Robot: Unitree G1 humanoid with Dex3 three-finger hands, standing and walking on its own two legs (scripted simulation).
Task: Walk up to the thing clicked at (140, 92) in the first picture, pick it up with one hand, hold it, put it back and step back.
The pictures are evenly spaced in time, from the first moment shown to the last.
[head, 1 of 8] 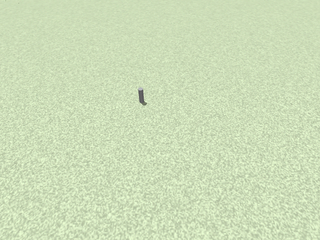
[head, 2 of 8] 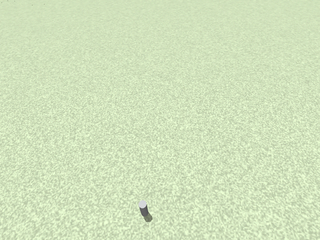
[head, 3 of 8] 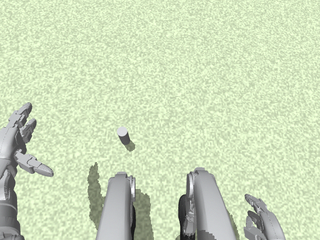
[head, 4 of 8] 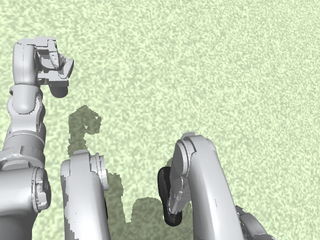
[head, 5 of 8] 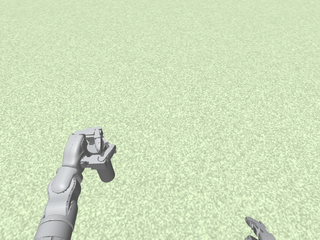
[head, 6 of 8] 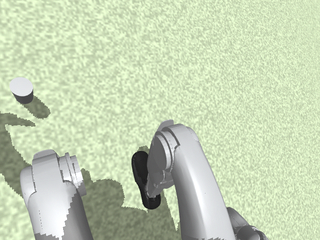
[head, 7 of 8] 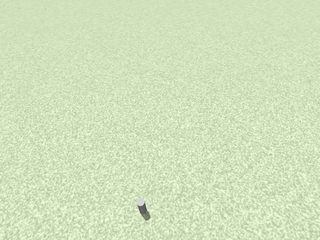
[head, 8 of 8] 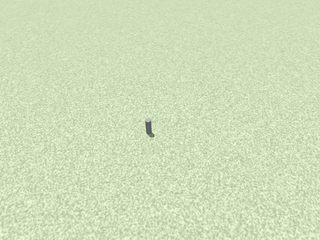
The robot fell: no
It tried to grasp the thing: yes
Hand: left
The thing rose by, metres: 0.66
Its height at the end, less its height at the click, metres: +0.00
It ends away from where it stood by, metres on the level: 0.01
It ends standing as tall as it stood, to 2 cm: yes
